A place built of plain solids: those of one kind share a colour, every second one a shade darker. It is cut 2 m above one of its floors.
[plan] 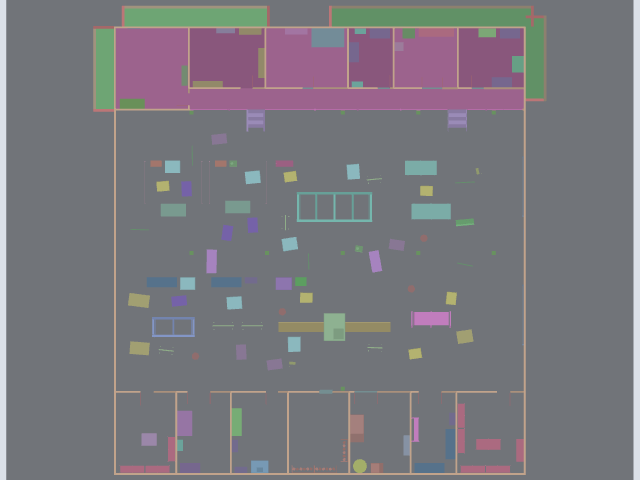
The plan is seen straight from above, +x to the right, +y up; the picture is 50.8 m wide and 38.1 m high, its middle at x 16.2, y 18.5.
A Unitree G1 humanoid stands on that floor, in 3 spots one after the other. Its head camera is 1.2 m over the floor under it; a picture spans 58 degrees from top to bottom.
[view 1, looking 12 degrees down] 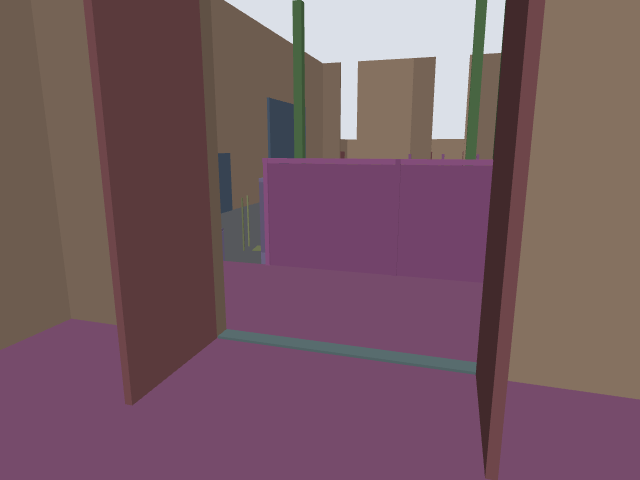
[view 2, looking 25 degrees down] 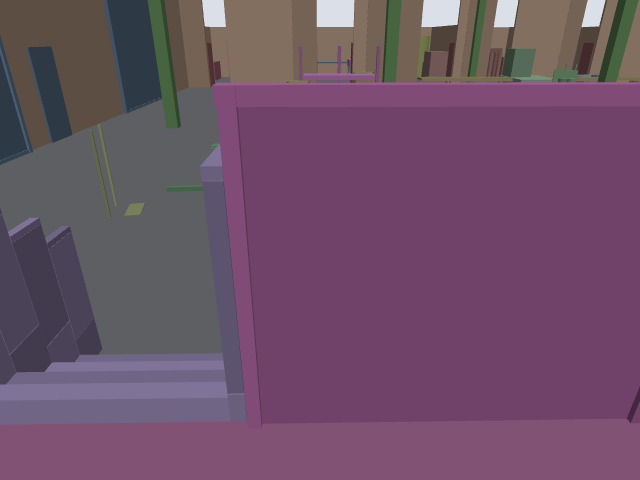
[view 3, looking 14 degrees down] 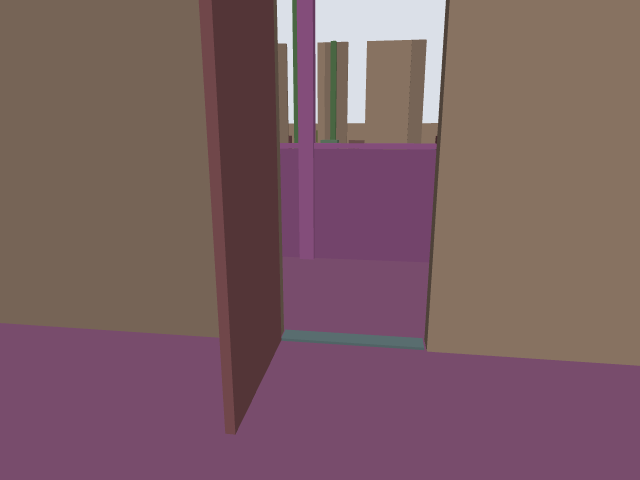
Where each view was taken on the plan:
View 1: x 24.50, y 32.90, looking -73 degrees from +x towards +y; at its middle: guard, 4.32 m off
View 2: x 26.10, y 29.95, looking -91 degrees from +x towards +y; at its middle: guard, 1.20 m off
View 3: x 15.10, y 32.90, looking -82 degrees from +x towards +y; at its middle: guard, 4.20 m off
